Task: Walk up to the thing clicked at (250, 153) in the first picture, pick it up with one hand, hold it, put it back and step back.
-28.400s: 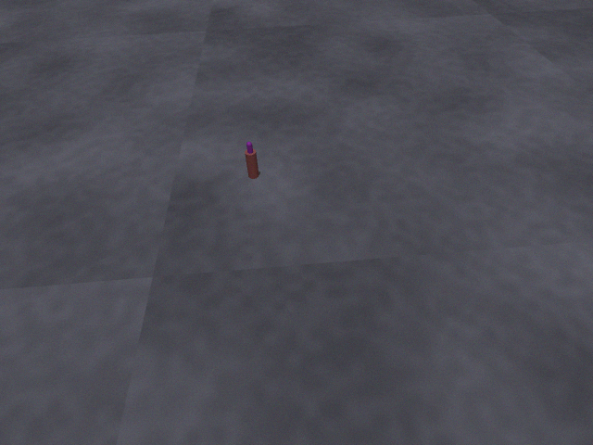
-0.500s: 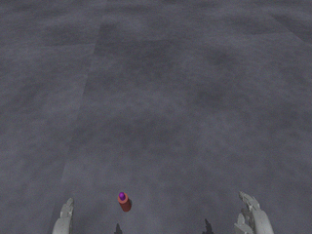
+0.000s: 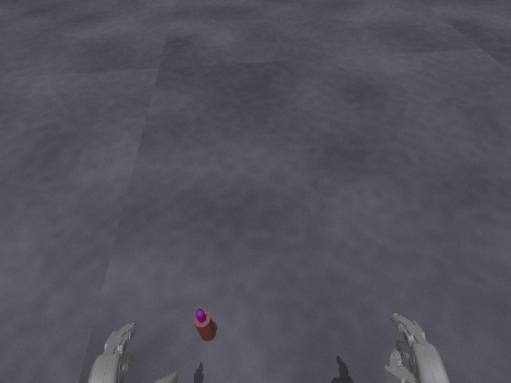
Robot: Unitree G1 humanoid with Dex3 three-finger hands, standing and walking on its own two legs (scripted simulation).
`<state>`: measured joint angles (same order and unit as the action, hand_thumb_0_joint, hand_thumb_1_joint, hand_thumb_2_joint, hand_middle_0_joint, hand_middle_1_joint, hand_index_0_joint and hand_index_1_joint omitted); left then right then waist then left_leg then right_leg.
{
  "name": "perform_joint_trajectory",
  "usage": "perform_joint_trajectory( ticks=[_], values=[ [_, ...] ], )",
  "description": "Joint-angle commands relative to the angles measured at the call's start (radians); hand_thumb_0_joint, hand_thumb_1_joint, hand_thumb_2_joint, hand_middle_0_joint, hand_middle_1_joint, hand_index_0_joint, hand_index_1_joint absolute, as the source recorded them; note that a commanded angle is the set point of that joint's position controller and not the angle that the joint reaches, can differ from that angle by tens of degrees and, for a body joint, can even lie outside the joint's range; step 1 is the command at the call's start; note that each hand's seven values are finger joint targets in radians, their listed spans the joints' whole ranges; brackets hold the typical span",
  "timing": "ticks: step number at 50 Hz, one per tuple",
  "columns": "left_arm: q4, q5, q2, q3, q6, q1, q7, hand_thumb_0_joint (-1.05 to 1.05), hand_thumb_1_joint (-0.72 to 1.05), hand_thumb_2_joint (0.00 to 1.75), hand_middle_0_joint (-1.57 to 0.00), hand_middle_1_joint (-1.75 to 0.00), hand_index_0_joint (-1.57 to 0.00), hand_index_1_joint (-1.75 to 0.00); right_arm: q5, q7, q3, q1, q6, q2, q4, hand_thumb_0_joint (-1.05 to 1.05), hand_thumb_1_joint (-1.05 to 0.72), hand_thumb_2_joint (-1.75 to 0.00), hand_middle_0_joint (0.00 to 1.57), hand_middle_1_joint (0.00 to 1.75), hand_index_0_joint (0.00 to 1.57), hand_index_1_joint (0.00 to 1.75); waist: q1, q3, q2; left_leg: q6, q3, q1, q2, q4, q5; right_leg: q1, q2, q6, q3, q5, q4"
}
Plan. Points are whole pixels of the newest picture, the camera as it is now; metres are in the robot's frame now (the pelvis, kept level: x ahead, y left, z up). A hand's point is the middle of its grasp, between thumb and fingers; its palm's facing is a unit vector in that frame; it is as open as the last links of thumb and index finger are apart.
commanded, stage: stand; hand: left
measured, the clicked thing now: (204, 323) +0.43 +0.19 -0.62
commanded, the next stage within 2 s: none
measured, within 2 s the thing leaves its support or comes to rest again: neither
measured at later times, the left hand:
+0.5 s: hand out of the picture +0.07 +0.26 -0.11, palm faces +0.01 -0.94 -0.34, open 7.4 cm
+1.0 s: hand out of the picture +0.04 +0.25 -0.10, palm faces +0.00 -0.94 -0.35, open 7.4 cm
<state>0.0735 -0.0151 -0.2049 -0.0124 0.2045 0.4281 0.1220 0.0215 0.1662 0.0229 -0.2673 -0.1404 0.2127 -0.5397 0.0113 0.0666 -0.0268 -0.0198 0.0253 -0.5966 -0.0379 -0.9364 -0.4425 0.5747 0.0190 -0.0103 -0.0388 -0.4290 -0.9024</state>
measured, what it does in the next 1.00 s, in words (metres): rises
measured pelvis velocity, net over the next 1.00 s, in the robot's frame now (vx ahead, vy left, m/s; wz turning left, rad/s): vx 0.00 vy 0.00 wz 0.01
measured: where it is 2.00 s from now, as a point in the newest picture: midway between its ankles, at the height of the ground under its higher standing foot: outside the picture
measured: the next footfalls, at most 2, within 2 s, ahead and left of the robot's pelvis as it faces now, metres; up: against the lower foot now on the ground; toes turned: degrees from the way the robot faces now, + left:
none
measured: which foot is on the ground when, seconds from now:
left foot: down 0.00-1.00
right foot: down 0.00-1.00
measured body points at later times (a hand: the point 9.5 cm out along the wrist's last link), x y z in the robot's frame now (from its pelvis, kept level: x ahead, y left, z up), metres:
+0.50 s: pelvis +0.00 +0.01 +0.04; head +0.00 +0.02 +0.49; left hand +0.07 +0.31 -0.09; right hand +0.07 -0.27 -0.09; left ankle +0.02 +0.13 -0.69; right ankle +0.02 -0.13 -0.69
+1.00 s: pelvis +0.00 +0.00 +0.06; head +0.00 -0.01 +0.51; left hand +0.04 +0.30 -0.08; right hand +0.07 -0.29 -0.09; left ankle +0.02 +0.13 -0.69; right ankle +0.02 -0.13 -0.69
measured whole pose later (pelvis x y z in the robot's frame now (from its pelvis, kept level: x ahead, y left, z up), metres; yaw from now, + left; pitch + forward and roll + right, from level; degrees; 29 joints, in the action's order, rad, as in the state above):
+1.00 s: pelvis +0.00 +0.00 +0.06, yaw +1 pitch -4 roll +0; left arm 1.14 -0.02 -0.31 0.00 -0.01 0.16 0.01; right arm 0.02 0.00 -0.02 -0.13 0.00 0.33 -1.13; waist -0.01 -0.06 -0.02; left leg -0.01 0.01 -0.13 -0.01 -0.36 -0.16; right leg 0.13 0.04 -0.02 -0.04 -0.18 -0.38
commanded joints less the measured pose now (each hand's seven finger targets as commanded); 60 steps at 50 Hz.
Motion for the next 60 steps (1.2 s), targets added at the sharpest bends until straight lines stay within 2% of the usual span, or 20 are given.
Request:
perform_joint_trajectory(
  ticks=[1,3,5,7,10,12,16,20,22,23,27,33,37,38,40,41,48,51,53,60],
  values=[
    [0.239,-0.089,-0.248,0.109,-0.185,-0.144,-0.063,0.0,0.89,0.9,-0.2,-0.3,-0.2,-0.3,0.089,-0.085,-0.093,0.076,0.058,0.232,-0.08,0.0,-0.9,-0.9,0.2,0.3,0.2,0.3,-0.016,0.062,0.109,0.09,0.018,0.144,-0.004,0.169,0.223,-0.179,0.082,0.108,0.129,0.211,0.196],
    [0.3,-0.063,-0.253,0.097,-0.213,-0.166,-0.085,0.0,0.9,0.9,-0.2,-0.3,-0.2,-0.3,0.061,-0.113,-0.091,0.092,0.07,0.221,-0.092,0.0,-0.9,-0.9,0.2,0.3,0.2,0.3,-0.017,0.032,0.062,0.089,0.035,0.177,0.003,0.228,0.176,-0.158,0.08,0.099,0.127,0.12,0.222],
    [0.369,-0.045,-0.248,0.085,-0.227,-0.178,-0.097,0.0,0.9,0.9,-0.2,-0.3,-0.2,-0.3,0.037,-0.139,-0.097,0.092,0.072,0.231,-0.118,0.0,-0.9,-0.9,0.2,0.3,0.2,0.3,-0.03,0.032,0.037,0.081,0.043,0.2,-0.001,0.248,0.165,-0.174,0.082,0.088,0.122,0.103,0.251],
    [0.441,-0.037,-0.266,0.086,-0.236,-0.191,-0.099,0.0,0.9,0.9,-0.2,-0.3,-0.2,-0.3,0.029,-0.148,-0.104,0.099,0.077,0.234,-0.152,0.0,-0.9,-0.9,0.2,0.3,0.2,0.3,-0.025,0.028,0.055,0.075,0.033,0.221,0.007,0.258,0.171,-0.19,0.089,0.081,0.134,0.12,0.296],
    [0.533,-0.032,-0.286,0.088,-0.248,-0.223,-0.095,0.0,0.9,0.9,-0.2,-0.3,-0.2,-0.3,0.031,-0.152,-0.102,0.098,0.084,0.231,-0.203,0.0,-0.9,-0.9,0.2,0.3,0.2,0.3,-0.016,0.038,0.059,0.068,0.03,0.274,0.008,0.278,0.23,-0.237,0.109,0.074,0.148,0.236,0.32],
    [0.577,-0.026,-0.28,0.086,-0.251,-0.243,-0.091,0.0,0.9,0.9,-0.2,-0.3,-0.2,-0.3,0.03,-0.15,-0.102,0.096,0.086,0.242,-0.235,0.0,-0.9,-0.9,0.2,0.3,0.2,0.3,-0.018,0.03,0.027,0.072,0.054,0.299,-0.012,0.32,0.308,-0.265,0.093,0.065,0.114,0.298,0.301],
    [0.674,-0.018,-0.282,0.081,-0.244,-0.24,-0.085,0.0,0.9,0.9,-0.2,-0.3,-0.2,-0.3,0.024,-0.147,-0.1,0.106,0.096,0.258,-0.291,0.0,-0.9,-0.9,0.2,0.3,0.2,0.3,-0.029,-0.001,0.01,0.075,0.084,0.313,-0.033,0.397,0.326,-0.319,0.082,0.054,0.089,0.301,0.338],
    [0.758,-0.013,-0.286,0.072,-0.236,-0.247,-0.086,0.0,0.9,0.9,-0.2,-0.3,-0.2,-0.3,0.019,-0.144,-0.092,0.109,0.103,0.272,-0.35,0.0,-0.9,-0.9,0.2,0.3,0.2,0.3,-0.027,-0.037,0.005,0.063,0.098,0.336,-0.046,0.482,0.292,-0.353,0.085,0.049,0.09,0.263,0.403],
    [0.799,-0.01,-0.285,0.068,-0.23,-0.251,-0.087,0.0,0.9,0.9,-0.2,-0.3,-0.2,-0.3,0.017,-0.143,-0.091,0.119,0.106,0.287,-0.376,0.0,-0.9,-0.9,0.2,0.3,0.2,0.3,-0.029,-0.072,-0.022,0.06,0.121,0.318,-0.058,0.553,0.211,-0.371,0.076,0.039,0.08,0.209,0.435],
    [0.817,-0.012,-0.285,0.067,-0.231,-0.247,-0.088,0.0,0.9,0.9,-0.2,-0.3,-0.2,-0.3,0.017,-0.144,-0.09,0.135,0.108,0.287,-0.386,0.0,-0.9,-0.9,0.2,0.3,0.2,0.3,-0.038,-0.065,-0.018,0.062,0.118,0.331,-0.058,0.551,0.223,-0.392,0.083,0.04,0.081,0.221,0.452],
    [0.881,-0.012,-0.294,0.061,-0.23,-0.262,-0.092,0.0,0.9,0.9,-0.2,-0.3,-0.2,-0.3,0.012,-0.145,-0.086,0.132,0.111,0.293,-0.433,0.0,-0.9,-0.9,0.2,0.3,0.2,0.3,-0.029,-0.107,-0.007,0.05,0.117,0.335,-0.059,0.608,0.178,-0.41,0.086,0.032,0.083,0.193,0.499],
    [0.948,-0.014,-0.301,0.055,-0.231,-0.263,-0.098,0.0,0.9,0.9,-0.2,-0.3,-0.2,-0.3,0.006,-0.149,-0.089,0.156,0.117,0.305,-0.472,0.0,-0.9,-0.9,0.2,0.3,0.2,0.3,-0.032,-0.122,-0.005,0.046,0.128,0.335,-0.062,0.674,0.074,-0.417,0.083,0.022,0.076,0.145,0.538],
    [0.971,-0.013,-0.307,0.05,-0.238,-0.279,-0.098,0.0,0.9,0.9,-0.2,-0.3,-0.2,-0.3,0.002,-0.153,-0.086,0.149,0.115,0.293,-0.494,0.0,-0.9,-0.9,0.2,0.3,0.2,0.3,-0.02,-0.095,0.031,0.044,0.103,0.405,-0.053,0.644,0.167,-0.4,0.102,0.024,0.098,0.149,0.582],
    [0.976,-0.015,-0.304,0.049,-0.241,-0.283,-0.096,0.0,0.9,0.9,-0.2,-0.3,-0.2,-0.3,0.002,-0.153,-0.086,0.159,0.113,0.289,-0.497,0.0,-0.9,-0.9,0.2,0.3,0.2,0.3,-0.022,-0.076,0.039,0.045,0.094,0.44,-0.054,0.625,0.239,-0.402,0.111,0.025,0.102,0.188,0.588],
    [0.981,-0.01,-0.309,0.051,-0.245,-0.305,-0.093,0.0,0.9,0.9,-0.2,-0.3,-0.2,-0.3,0.003,-0.152,-0.084,0.146,0.113,0.288,-0.509,0.0,-0.9,-0.9,0.2,0.3,0.2,0.3,-0.013,-0.062,0.039,0.045,0.084,0.447,-0.057,0.62,0.282,-0.423,0.118,0.022,0.104,0.238,0.593],
    [0.988,-0.008,-0.31,0.05,-0.243,-0.309,-0.093,0.0,0.9,0.9,-0.2,-0.3,-0.2,-0.3,0.002,-0.153,-0.08,0.147,0.115,0.28,-0.516,0.0,-0.9,-0.9,0.2,0.3,0.2,0.3,-0.013,-0.086,0.045,0.043,0.086,0.43,-0.053,0.632,0.266,-0.419,0.113,0.019,0.102,0.216,0.6],
    [1.016,-0.007,-0.317,0.05,-0.244,-0.311,-0.093,0.0,0.9,0.9,-0.2,-0.3,-0.2,-0.3,-0.003,-0.151,-0.075,0.164,0.117,0.289,-0.533,0.0,-0.9,-0.9,0.2,0.3,0.2,0.3,-0.015,-0.059,0.046,0.04,0.074,0.487,-0.064,0.634,0.346,-0.438,0.121,0.019,0.105,0.305,0.609],
    [1.024,-0.005,-0.322,0.051,-0.24,-0.32,-0.093,0.0,0.9,0.9,-0.2,-0.3,-0.2,-0.3,-0.002,-0.153,-0.071,0.16,0.123,0.293,-0.545,0.0,-0.9,-0.9,0.2,0.3,0.2,0.3,-0.014,-0.105,0.045,0.036,0.07,0.442,-0.058,0.652,0.273,-0.428,0.111,0.016,0.104,0.204,0.633],
    [1.025,-0.005,-0.323,0.052,-0.238,-0.322,-0.096,0.0,0.9,0.9,-0.2,-0.3,-0.2,-0.3,-0.002,-0.152,-0.075,0.17,0.122,0.305,-0.546,0.0,-0.9,-0.9,0.2,0.3,0.2,0.3,-0.017,-0.105,0.023,0.034,0.071,0.439,-0.059,0.659,0.256,-0.425,0.111,0.018,0.107,0.191,0.635],
    [1.033,-0.004,-0.322,0.054,-0.239,-0.336,-0.1,0.0,0.9,0.9,-0.2,-0.3,-0.2,-0.3,-0.005,-0.152,-0.07,0.179,0.118,0.302,-0.551,0.0,-0.9,-0.9,0.2,0.3,0.2,0.3,-0.022,-0.085,0.033,0.035,0.07,0.448,-0.072,0.664,0.313,-0.462,0.116,0.022,0.108,0.248,0.631]
  ],
)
